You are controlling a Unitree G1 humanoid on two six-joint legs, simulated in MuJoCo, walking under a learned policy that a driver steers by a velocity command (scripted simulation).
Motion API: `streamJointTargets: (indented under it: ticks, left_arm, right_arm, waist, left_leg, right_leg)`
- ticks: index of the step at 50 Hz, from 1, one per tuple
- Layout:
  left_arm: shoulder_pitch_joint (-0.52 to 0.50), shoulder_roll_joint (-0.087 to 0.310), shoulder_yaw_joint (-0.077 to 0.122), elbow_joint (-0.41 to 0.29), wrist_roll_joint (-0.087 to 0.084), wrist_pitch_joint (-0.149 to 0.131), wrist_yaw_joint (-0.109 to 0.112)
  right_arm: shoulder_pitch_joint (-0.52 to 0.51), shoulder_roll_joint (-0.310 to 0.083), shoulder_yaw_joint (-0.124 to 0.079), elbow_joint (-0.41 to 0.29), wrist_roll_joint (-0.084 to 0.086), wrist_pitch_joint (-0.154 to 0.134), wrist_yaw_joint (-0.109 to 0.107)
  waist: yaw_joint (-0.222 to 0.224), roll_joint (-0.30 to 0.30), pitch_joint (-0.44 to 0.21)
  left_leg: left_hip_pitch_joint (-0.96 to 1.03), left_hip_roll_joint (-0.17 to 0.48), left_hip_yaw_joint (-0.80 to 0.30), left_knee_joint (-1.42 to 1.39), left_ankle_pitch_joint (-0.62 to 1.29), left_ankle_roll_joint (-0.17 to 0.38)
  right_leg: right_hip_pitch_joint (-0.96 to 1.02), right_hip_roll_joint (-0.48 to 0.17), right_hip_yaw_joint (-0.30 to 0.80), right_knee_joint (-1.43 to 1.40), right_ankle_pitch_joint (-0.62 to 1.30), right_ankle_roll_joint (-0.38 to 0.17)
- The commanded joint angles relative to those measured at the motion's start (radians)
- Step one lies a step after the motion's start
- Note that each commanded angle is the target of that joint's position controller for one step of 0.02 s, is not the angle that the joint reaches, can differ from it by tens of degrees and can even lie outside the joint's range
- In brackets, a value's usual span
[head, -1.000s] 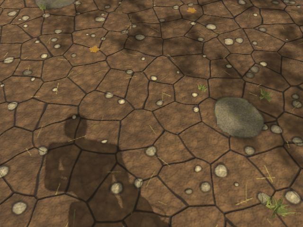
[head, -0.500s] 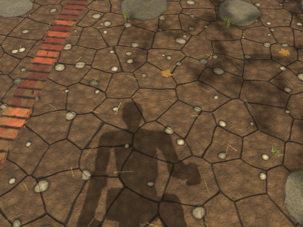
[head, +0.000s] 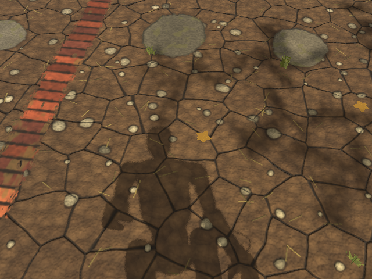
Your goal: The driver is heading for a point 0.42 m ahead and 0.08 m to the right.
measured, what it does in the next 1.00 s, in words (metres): walks ahead, turning right: right foot, then left foot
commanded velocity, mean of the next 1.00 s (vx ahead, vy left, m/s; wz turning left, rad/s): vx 0.27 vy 0.00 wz -0.25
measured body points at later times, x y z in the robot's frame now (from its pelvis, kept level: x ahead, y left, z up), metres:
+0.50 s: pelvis +0.27 -0.03 +0.01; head +0.31 -0.05 +0.46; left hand +0.31 +0.25 -0.12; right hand +0.42 -0.30 -0.10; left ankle +0.45 +0.06 -0.70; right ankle +0.16 -0.08 -0.73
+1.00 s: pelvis +0.36 -0.03 +0.01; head +0.36 -0.04 +0.46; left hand +0.47 +0.19 -0.13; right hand +0.35 -0.29 -0.13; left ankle +0.45 +0.03 -0.73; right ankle +0.31 -0.15 -0.73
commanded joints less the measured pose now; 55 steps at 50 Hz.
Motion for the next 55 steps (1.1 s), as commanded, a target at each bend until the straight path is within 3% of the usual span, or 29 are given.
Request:
streamJointTargets:
  ticks: [1, 2, 3, 4, 5, 6, 7, 8, 9, 13, 16, 20, 23, 25, 27, 28, 29, 30, 31, 32, 33, 34, 36, 40, 43, 45, 47, 49, 55]
  left_arm:
    - [0.112, 0.117, 0.036, -0.021, 0.001, -0.022, 0.014]
    - [0.258, 0.131, 0.047, 0.026, 0.008, -0.03, 0.019]
    - [0.408, 0.191, 0.068, 0.06, 0.027, -0.032, 0.029]
    - [0.418, 0.304, 0.1, 0.055, 0.033, -0.025, 0.032]
    - [0.344, 0.25, 0.093, 0.058, -0.021, -0.016, 0.017]
    - [0.259, 0.221, 0.087, 0.036, -0.024, -0.012, 0.016]
    - [0.225, 0.165, 0.073, 0.034, -0.016, -0.012, 0.015]
    - [0.213, 0.14, 0.065, 0.037, -0.014, -0.015, 0.02]
    - [0.209, 0.121, 0.058, 0.047, -0.017, -0.02, 0.026]
    - [0.26, 0.178, 0.072, 0.056, -0.023, -0.041, 0.029]
    - [0.318, 0.181, 0.075, 0.058, -0.026, -0.036, 0.03]
    - [0.389, 0.167, 0.07, 0.076, -0.025, -0.026, 0.041]
    - [0.408, 0.151, 0.062, 0.08, -0.012, -0.015, 0.052]
    - [0.373, 0.156, 0.061, 0.069, -0.002, -0.014, 0.061]
    - [0.312, 0.179, 0.063, 0.056, -0.014, -0.025, 0.062]
    - [0.307, 0.156, 0.054, 0.031, -0.027, -0.036, 0.057]
    - [0.45, 0.075, 0.04, 0.027, -0.055, -0.036, 0.063]
    - [0.511, 0.127, 0.048, 0.059, -0.042, -0.019, 0.072]
    - [0.467, 0.148, 0.052, 0.087, -0.016, -0.002, 0.072]
    - [0.393, 0.135, 0.047, 0.081, 0.0, 0.007, 0.066]
    - [0.348, 0.116, 0.043, 0.076, 0.001, 0.019, 0.058]
    - [0.339, 0.102, 0.038, 0.075, 0.003, 0.035, 0.049]
    - [0.37, 0.081, 0.031, 0.101, 0.001, 0.058, 0.046]
    - [0.298, 0.069, 0.016, 0.117, 0.0, 0.081, 0.057]
    - [0.269, 0.072, 0.01, 0.134, -0.002, 0.081, 0.059]
    - [0.268, 0.07, 0.003, 0.15, 0.004, 0.067, 0.063]
    - [0.234, 0.131, 0.007, 0.147, 0.01, 0.045, 0.069]
    - [0.194, 0.078, -0.01, 0.17, -0.006, 0.024, 0.064]
    - [0.227, 0.068, -0.011, 0.218, -0.014, 0.011, 0.071]
  right_arm:
    - [-0.004, -0.164, -0.028, -0.027, -0.013, -0.006, -0.019]
    - [-0.024, -0.177, -0.03, -0.033, -0.009, 0.001, -0.019]
    - [-0.04, -0.166, -0.023, -0.063, 0.0, -0.004, -0.017]
    - [0.048, -0.075, -0.008, -0.1, 0.025, -0.011, 0.004]
    - [-0.02, -0.142, -0.019, -0.108, -0.003, -0.019, 0.007]
    - [-0.091, -0.145, -0.017, -0.141, 0.002, -0.031, 0.014]
    - [-0.124, -0.144, -0.014, -0.152, 0.004, -0.039, 0.018]
    - [-0.135, -0.131, -0.013, -0.157, -0.001, -0.03, 0.019]
    - [-0.125, -0.119, -0.009, -0.167, -0.012, -0.01, 0.021]
    - [-0.164, -0.088, 0.002, -0.202, -0.022, 0.034, 0.029]
    - [-0.307, -0.091, 0.004, -0.257, -0.019, 0.039, 0.031]
    - [-0.381, -0.07, 0.017, -0.281, -0.004, 0.032, 0.031]
    - [-0.413, -0.072, 0.023, -0.288, 0.004, 0.024, 0.026]
    - [-0.345, -0.102, 0.016, -0.266, 0.001, 0.013, 0.019]
    - [-0.178, -0.135, 0.004, -0.209, -0.004, -0.008, 0.006]
    - [-0.076, -0.174, -0.003, -0.189, -0.013, -0.026, -0.004]
    - [-0.037, -0.246, -0.018, -0.199, -0.014, -0.018, -0.004]
    - [-0.033, -0.195, -0.016, -0.196, 0.023, 0.004, 0.005]
    - [-0.098, -0.135, -0.003, -0.207, 0.034, 0.009, 0.011]
    - [-0.17, -0.08, 0.014, -0.214, 0.029, 0.012, 0.01]
    - [-0.208, -0.047, 0.029, -0.211, 0.022, 0.014, 0.004]
    - [-0.228, -0.051, 0.032, -0.201, 0.02, 0.017, -0.001]
    - [-0.226, -0.076, 0.029, -0.179, 0.009, 0.019, 0.001]
    - [-0.202, -0.108, 0.019, -0.147, 0.007, 0.034, 0.002]
    - [-0.209, -0.126, 0.009, -0.135, 0.012, 0.061, 0.002]
    - [-0.193, -0.115, 0.01, -0.122, 0.017, 0.074, -0.001]
    - [-0.149, -0.087, 0.011, -0.113, 0.029, 0.078, 0.003]
    - [-0.145, -0.066, 0.012, -0.081, 0.027, 0.079, 0.008]
    - [-0.114, -0.069, 0.012, -0.006, 0.02, 0.067, 0.004]
  waist:
    - [0.099, 0.123, -0.068]
    - [0.167, 0.11, -0.137]
    - [0.228, 0.044, -0.226]
    - [0.145, -0.21, -0.303]
    - [0.136, -0.082, -0.293]
    - [0.108, -0.038, -0.141]
    - [0.088, 0.048, -0.073]
    - [0.059, 0.07, -0.023]
    - [0.03, 0.054, -0.018]
    - [0.024, 0.006, -0.026]
    - [0.072, -0.011, 0.001]
    - [0.117, -0.028, -0.036]
    - [0.138, -0.055, -0.055]
    - [0.103, -0.07, -0.067]
    - [0.01, -0.047, -0.107]
    - [-0.021, 0.02, -0.196]
    - [0.026, 0.241, -0.34]
    - [0.036, 0.223, -0.433]
    - [0.05, 0.099, -0.323]
    - [0.059, 0.058, -0.215]
    - [0.073, 0.068, -0.149]
    - [0.092, 0.113, -0.117]
    - [0.109, 0.146, -0.132]
    - [0.084, 0.174, -0.123]
    - [0.084, 0.175, -0.081]
    - [0.091, 0.13, -0.038]
    - [0.044, 0.012, 0.014]
    - [0.021, -0.06, 0.025]
    - [0.032, 0.005, 0.012]
  left_leg:
    - [0.002, 0.311, 0.026, 0.322, 1.262, 0.016]
    - [-0.052, 0.294, 0.051, 0.522, 1.206, 0.007]
    - [-0.252, 0.26, 0.082, 0.806, 0.915, -0.006]
    - [-0.686, 0.032, 0.094, 1.227, 0.047, -0.066]
    - [-0.815, 0.044, -0.076, 1.306, -0.109, -0.048]
    - [-0.867, 0.108, -0.092, 1.267, -0.027, -0.046]
    - [-0.843, 0.145, -0.078, 1.198, 0.023, -0.051]
    - [-0.802, 0.169, -0.074, 1.132, 0.032, -0.062]
    - [-0.751, 0.185, -0.071, 1.079, 0.036, -0.081]
    - [-0.744, 0.199, -0.023, 0.917, 0.084, -0.137]
    - [-0.813, 0.202, -0.006, 0.751, 0.211, -0.165]
    - [-0.773, 0.15, 0.027, 0.584, 0.32, -0.152]
    - [-0.718, 0.107, 0.034, 0.488, 0.331, -0.122]
    - [-0.621, 0.089, 0.008, 0.413, 0.292, -0.09]
    - [-0.432, 0.092, -0.007, 0.249, 0.404, -0.046]
    - [-0.212, 0.23, -0.11, 0.273, 0.74, -0.011]
    - [0.038, 0.532, -0.383, 0.384, 1.351, 0.154]
    - [0.041, 0.589, -0.518, 0.361, 1.378, 0.249]
    - [-0.081, 0.533, -0.452, 0.309, 1.169, 0.236]
    - [-0.195, 0.466, -0.364, 0.254, 0.985, 0.188]
    - [-0.291, 0.41, -0.286, 0.204, 0.886, 0.144]
    - [-0.369, 0.362, -0.223, 0.166, 0.814, 0.117]
    - [-0.438, 0.313, -0.152, 0.15, 0.755, 0.092]
    - [-0.461, 0.297, -0.168, 0.101, 0.332, 0.081]
    - [-0.524, 0.285, -0.204, 0.065, -0.025, 0.057]
    - [-0.603, 0.272, -0.212, 0.058, -0.161, 0.001]
    - [-0.595, 0.194, -0.15, 0.105, -0.106, -0.069]
    - [-0.35, 0.16, -0.095, 0.184, 0.11, -0.07]
    - [-0.362, 0.189, -0.116, 0.172, 0.157, -0.055]
  right_leg:
    - [0.186, 0.096, -0.033, -0.038, -0.114, -0.068]
    - [0.352, 0.11, -0.025, -0.115, -0.078, -0.093]
    - [0.593, -0.031, 0.158, -0.136, -0.118, -0.152]
    - [0.874, -0.314, 0.71, -0.194, -0.084, -0.34]
    - [0.848, -0.31, 0.848, -0.303, -0.116, -0.348]
    - [0.705, -0.288, 0.685, -0.322, -0.123, -0.319]
    - [0.587, -0.251, 0.591, -0.352, -0.048, -0.284]
    - [0.488, -0.204, 0.516, -0.366, 0.041, -0.251]
    - [0.42, -0.159, 0.454, -0.381, 0.103, -0.227]
    - [0.35, -0.092, 0.367, -0.415, 0.175, -0.213]
    - [0.38, -0.066, 0.371, -0.425, 0.166, -0.176]
    - [0.486, -0.039, 0.29, -0.305, 0.604, -0.084]
    - [0.548, -0.042, 0.294, -0.243, 0.662, -0.055]
    - [0.566, -0.06, 0.325, -0.173, 0.687, -0.039]
    - [0.563, -0.04, 0.327, -0.002, 0.693, -0.016]
    - [0.452, 0.001, 0.313, 0.163, 0.446, 0.004]
    - [0.259, 0.144, 0.214, 0.473, -0.323, 0.034]
    - [0.191, 0.173, 0.203, 0.595, -0.58, 0.038]
    - [0.162, 0.136, 0.241, 0.636, -0.518, 0.048]
    - [0.15, 0.108, 0.237, 0.592, -0.471, 0.058]
    - [0.175, 0.079, 0.235, 0.515, -0.439, 0.069]
    - [0.226, 0.064, 0.217, 0.447, -0.409, 0.082]
    - [0.328, 0.079, 0.168, 0.356, -0.375, 0.094]
    - [0.37, 0.057, 0.118, 0.128, -0.359, 0.091]
    - [0.422, 0.055, 0.09, -0.021, -0.265, 0.073]
    - [0.497, 0.038, 0.113, -0.177, -0.18, 0.044]
    - [0.403, -0.087, 0.289, -0.278, -0.273, -0.005]
    - [0.194, -0.099, 0.307, -0.364, -0.38, 0.005]
    - [0.304, -0.055, 0.24, -0.324, -0.213, 0.02]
